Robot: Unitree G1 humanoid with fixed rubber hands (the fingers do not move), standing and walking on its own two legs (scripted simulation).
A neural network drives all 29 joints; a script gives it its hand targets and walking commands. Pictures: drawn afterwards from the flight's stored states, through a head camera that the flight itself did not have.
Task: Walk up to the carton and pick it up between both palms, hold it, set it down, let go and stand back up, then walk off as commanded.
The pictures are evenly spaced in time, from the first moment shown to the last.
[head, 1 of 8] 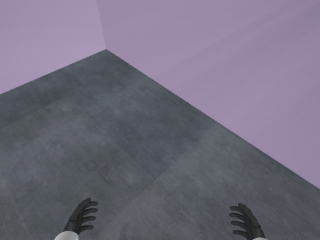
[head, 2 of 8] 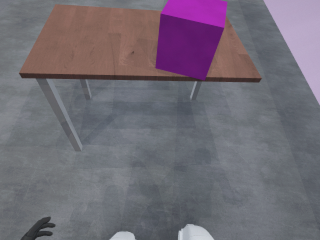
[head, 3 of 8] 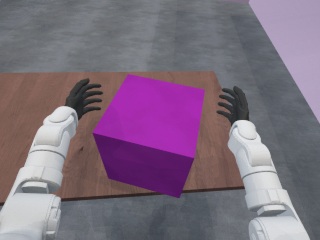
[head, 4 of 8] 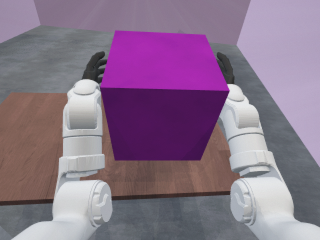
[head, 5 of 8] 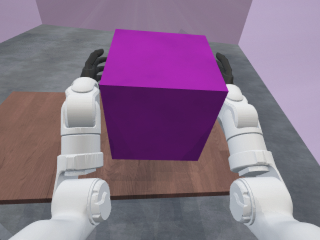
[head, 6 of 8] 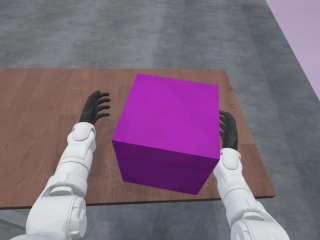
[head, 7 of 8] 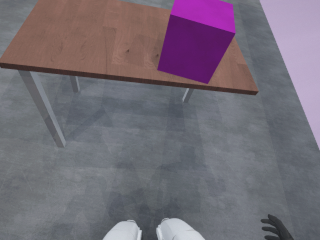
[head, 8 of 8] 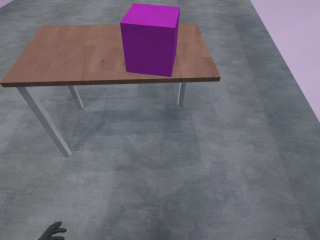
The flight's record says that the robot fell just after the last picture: no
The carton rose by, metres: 0.21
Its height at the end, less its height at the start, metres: +0.00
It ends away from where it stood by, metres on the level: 0.03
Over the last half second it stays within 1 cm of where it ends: yes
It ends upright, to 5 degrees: yes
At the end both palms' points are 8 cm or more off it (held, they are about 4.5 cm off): yes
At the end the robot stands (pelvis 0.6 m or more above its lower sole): yes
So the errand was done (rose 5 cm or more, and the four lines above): yes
